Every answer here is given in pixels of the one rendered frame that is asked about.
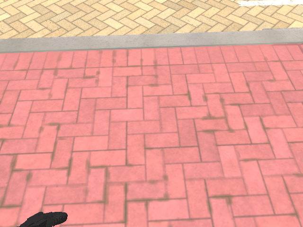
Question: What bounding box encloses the robot left hand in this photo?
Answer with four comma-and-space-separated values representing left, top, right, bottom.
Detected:
19, 212, 68, 227

